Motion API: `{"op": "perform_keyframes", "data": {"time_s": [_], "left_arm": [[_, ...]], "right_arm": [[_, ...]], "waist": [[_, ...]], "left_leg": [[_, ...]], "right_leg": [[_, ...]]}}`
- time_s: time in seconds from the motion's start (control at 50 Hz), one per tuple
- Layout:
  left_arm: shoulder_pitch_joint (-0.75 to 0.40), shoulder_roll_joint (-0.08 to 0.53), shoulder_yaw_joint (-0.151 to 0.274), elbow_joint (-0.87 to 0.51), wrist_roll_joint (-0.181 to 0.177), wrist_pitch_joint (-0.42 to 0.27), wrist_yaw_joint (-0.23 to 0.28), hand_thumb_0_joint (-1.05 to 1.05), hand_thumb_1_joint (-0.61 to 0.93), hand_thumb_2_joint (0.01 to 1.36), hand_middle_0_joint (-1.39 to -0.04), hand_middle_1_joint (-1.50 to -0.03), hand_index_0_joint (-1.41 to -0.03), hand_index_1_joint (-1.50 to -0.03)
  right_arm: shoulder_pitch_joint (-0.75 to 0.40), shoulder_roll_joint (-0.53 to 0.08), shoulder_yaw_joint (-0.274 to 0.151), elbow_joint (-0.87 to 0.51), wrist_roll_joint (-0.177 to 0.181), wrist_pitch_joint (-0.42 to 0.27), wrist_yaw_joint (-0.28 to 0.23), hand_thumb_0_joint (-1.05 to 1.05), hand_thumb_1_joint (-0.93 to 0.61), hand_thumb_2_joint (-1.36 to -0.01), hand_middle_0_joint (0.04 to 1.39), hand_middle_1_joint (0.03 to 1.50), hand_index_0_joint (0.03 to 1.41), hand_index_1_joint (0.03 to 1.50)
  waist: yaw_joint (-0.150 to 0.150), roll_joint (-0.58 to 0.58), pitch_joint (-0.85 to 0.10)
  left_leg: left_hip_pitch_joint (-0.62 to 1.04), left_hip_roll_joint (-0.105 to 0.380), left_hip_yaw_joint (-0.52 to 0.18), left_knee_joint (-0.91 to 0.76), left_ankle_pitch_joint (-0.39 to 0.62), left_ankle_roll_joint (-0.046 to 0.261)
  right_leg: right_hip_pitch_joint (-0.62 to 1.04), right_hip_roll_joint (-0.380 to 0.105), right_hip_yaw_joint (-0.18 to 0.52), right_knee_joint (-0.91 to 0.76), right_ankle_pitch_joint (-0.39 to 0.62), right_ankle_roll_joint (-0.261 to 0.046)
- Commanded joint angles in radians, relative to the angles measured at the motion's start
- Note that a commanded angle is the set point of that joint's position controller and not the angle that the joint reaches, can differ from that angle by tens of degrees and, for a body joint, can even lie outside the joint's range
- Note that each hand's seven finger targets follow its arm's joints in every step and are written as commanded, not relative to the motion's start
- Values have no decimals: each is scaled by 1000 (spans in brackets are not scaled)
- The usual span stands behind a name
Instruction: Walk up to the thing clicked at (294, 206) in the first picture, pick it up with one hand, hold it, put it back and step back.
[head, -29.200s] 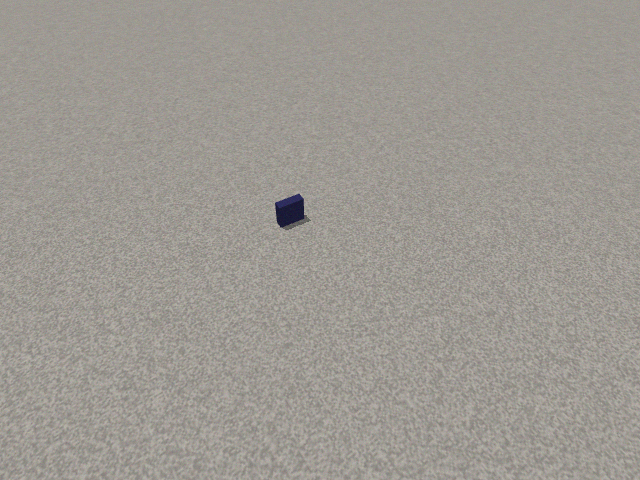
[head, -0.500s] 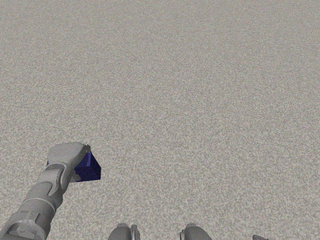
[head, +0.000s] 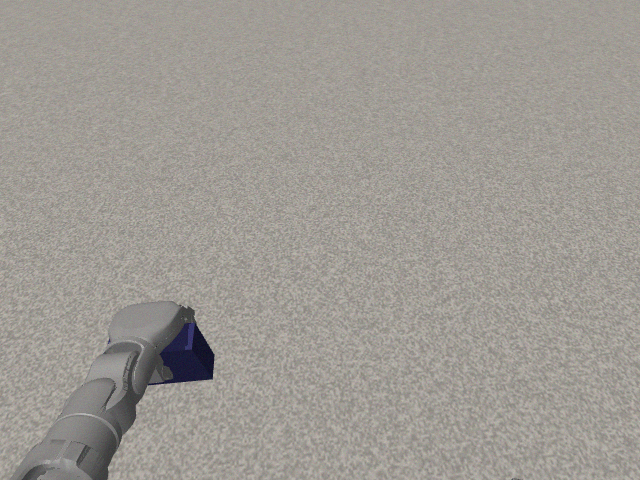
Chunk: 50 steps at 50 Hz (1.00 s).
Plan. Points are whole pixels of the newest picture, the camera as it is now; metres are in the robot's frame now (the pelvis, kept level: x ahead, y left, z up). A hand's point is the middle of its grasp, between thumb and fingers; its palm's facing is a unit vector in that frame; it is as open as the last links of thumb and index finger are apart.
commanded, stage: hold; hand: left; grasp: from above
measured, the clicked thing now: (165, 356) +0.34 +0.23 -0.09
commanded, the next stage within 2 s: crouch in 1.74 s
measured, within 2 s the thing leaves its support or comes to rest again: neither
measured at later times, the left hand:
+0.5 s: hand (157, 353) +0.31 +0.21 -0.03, palm faces -0.46 -0.04 -0.89, open 7.6 cm
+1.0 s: hand (152, 356) +0.30 +0.21 +0.00, palm faces -0.45 -0.04 -0.89, open 7.6 cm
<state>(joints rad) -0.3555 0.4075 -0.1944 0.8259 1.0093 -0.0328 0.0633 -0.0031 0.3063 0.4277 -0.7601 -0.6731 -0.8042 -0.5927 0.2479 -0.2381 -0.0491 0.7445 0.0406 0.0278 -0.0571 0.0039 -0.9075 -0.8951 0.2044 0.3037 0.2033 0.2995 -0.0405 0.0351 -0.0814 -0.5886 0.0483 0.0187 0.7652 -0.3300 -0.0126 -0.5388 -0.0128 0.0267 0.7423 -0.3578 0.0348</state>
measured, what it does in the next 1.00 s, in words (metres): stands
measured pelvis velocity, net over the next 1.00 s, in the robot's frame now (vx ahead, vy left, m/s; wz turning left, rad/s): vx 0.00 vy -0.01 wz -0.01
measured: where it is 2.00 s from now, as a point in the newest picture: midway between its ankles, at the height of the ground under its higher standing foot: outside the picture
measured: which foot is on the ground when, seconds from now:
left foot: down 0.00-1.00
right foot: down 0.00-1.00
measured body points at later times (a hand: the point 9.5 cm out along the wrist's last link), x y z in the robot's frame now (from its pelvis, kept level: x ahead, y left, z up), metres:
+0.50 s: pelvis +0.01 -0.01 +0.02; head +0.03 -0.03 +0.47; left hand +0.33 +0.21 +0.03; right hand +0.14 -0.27 -0.10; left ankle +0.03 +0.13 -0.71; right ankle +0.01 -0.14 -0.71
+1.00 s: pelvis +0.00 -0.01 +0.02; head +0.01 -0.03 +0.47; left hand +0.32 +0.21 +0.05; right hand +0.14 -0.27 -0.09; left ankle +0.03 +0.13 -0.71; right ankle +0.01 -0.14 -0.71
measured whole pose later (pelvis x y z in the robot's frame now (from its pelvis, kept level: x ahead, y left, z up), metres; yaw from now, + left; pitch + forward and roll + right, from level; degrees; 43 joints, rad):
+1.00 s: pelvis +0.00 -0.01 +0.02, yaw +0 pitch +2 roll +0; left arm -0.27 0.42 -0.21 0.64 0.98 -0.04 -0.07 0.00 0.32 0.41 -0.76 -0.67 -0.80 -0.59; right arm 0.18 -0.25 -0.03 0.70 0.06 0.07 -0.08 0.01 -0.91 -0.90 0.20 0.30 0.20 0.30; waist 0.01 0.05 -0.02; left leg -0.33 0.04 0.04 0.52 -0.22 -0.02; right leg -0.31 -0.02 0.04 0.54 -0.27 0.02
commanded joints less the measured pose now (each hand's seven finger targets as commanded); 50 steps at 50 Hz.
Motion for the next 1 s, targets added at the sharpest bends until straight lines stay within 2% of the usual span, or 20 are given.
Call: {"op": "perform_keyframes", "data": {"time_s": [0.0,0.02,0.14,0.18,0.26,0.3,0.32,0.36,0.38,0.4,0.48,0.52,0.54,0.6,0.62,0.64,0.8,0.84,0.94,0.98], "left_arm": [[-341,206,80,-222,-6,-5,23,0,632,603,-891,-756,-956,-688],[-330,217,85,-216,-4,-4,19,0,631,606,-892,-755,-958,-687],[-318,205,76,-233,-6,-4,-1,0,634,599,-897,-753,-963,-685],[-305,233,97,-251,-6,-5,-7,0,629,577,-883,-747,-952,-675],[-290,206,77,-271,-12,-4,-24,0,645,575,-899,-752,-969,-680],[-296,229,94,-302,-7,-4,-26,0,633,547,-869,-754,-948,-672],[-301,235,98,-319,-16,-5,-29,0,629,542,-858,-771,-940,-686],[-301,212,79,-327,-13,-3,-38,0,640,548,-886,-739,-961,-662],[-305,237,95,-335,-16,-2,-37,0,636,558,-893,-735,-963,-662],[-307,230,91,-343,-15,-2,-38,0,641,572,-893,-746,-964,-673],[-289,226,93,-334,-19,0,-43,0,640,547,-887,-740,-961,-663],[-279,212,80,-332,-19,1,-51,0,650,533,-894,-730,-970,-653],[-288,231,93,-354,-22,-1,-53,0,656,546,-901,-735,-975,-658],[-288,218,85,-359,-22,1,-59,0,672,559,-910,-755,-985,-678],[-289,232,94,-359,-21,0,-59,0,681,553,-918,-748,-992,-671],[-265,220,87,-336,-19,1,-63,0,690,554,-928,-743,-1002,-667],[-286,237,102,-392,-25,-5,-76,0,669,519,-902,-735,-981,-654],[-282,222,89,-374,-20,-4,-79,0,668,540,-899,-765,-980,-682],[-282,235,99,-400,-31,-5,-85,0,695,545,-913,-779,-997,-693],[-268,223,88,-393,-27,0,-91,0,678,535,-911,-755,-991,-673]], "right_arm": [[-9,-150,-45,-110,5,-30,-12,0,-901,-896,200,300,200,300],[-14,-151,-46,-110,7,-29,-12,0,-902,-897,200,300,200,300],[-35,-149,-41,-127,9,-22,-11,0,-903,-898,200,300,200,300],[-45,-151,-40,-135,10,-19,-11,0,-900,-897,200,300,199,300],[-71,-147,-36,-148,12,-15,-13,0,-902,-898,199,300,199,300],[-75,-150,-36,-150,12,-15,-14,0,-897,-896,200,300,200,300],[-82,-147,-36,-152,11,-15,-15,0,-900,-896,200,300,199,300],[-80,-148,-36,-154,13,-14,-16,0,-901,-897,199,300,199,300],[-87,-149,-36,-154,13,-12,-18,0,-902,-897,199,300,199,300],[-89,-148,-34,-159,14,-11,-18,0,-900,-897,200,300,199,300],[-100,-145,-31,-154,13,-8,-20,0,-899,-896,200,300,199,300],[-107,-143,-29,-159,14,-7,-20,0,-901,-897,199,300,199,300],[-112,-146,-31,-161,15,-6,-21,0,-902,-898,199,300,199,300],[-117,-141,-26,-166,16,-2,-22,0,-901,-898,199,300,199,300],[-123,-143,-26,-168,17,-2,-22,0,-899,-897,199,300,199,300],[-129,-139,-23,-171,17,-1,-23,0,-899,-898,199,300,199,300],[-144,-142,-23,-179,20,4,-26,0,-901,-898,199,300,199,300],[-144,-137,-22,-179,20,3,-28,0,-903,-899,199,300,199,300],[-159,-137,-18,-186,22,0,-29,0,-902,-899,199,300,199,300],[-158,-139,-19,-186,22,1,-29,0,-904,-900,199,300,199,300]], "waist": [[-7,12,-303],[5,14,-297],[4,-5,-252],[17,8,-254],[19,-6,-229],[23,9,-245],[27,15,-254],[20,-13,-259],[29,-12,-259],[26,-8,-258],[27,-9,-234],[27,-26,-231],[38,-14,-241],[33,-22,-232],[40,-18,-213],[37,-26,-195],[43,2,-216],[40,-9,-203],[46,-9,-201],[44,-12,-192]], "left_leg": [[286,-46,-5,-117,267,13],[296,-46,-2,-124,285,12],[297,-50,5,-150,276,17],[306,-53,9,-164,268,16],[329,-52,8,-185,258,16],[339,-54,9,-192,260,15],[350,-52,11,-194,267,14],[363,-53,14,-194,300,20],[367,-55,13,-196,308,21],[372,-57,19,-201,301,22],[377,-55,18,-220,287,21],[384,-57,21,-226,285,26],[391,-58,24,-232,292,25],[395,-59,25,-240,283,27],[393,-58,26,-251,269,26],[389,-61,28,-254,258,28],[427,-54,27,-284,262,25],[425,-54,25,-287,264,25],[432,-58,32,-298,247,27],[436,-56,32,-304,245,27]], "right_leg": [[106,52,-20,-126,256,-36],[119,52,-22,-132,270,-36],[141,50,-14,-163,271,-32],[155,47,-13,-173,259,-33],[160,49,-12,-193,242,-33],[174,47,-8,-194,247,-33],[184,47,-10,-198,248,-32],[192,46,-10,-198,294,-29],[205,45,-10,-207,300,-26],[205,43,-6,-211,300,-26],[208,45,-8,-227,280,-27],[218,42,-10,-233,282,-25],[229,41,-10,-238,287,-26],[230,40,-8,-249,280,-24],[233,41,-10,-258,259,-27],[225,39,-8,-266,254,-25],[253,43,-13,-277,242,-32],[246,44,-13,-280,245,-32],[264,40,-9,-301,227,-29],[263,40,-10,-303,228,-30]]}}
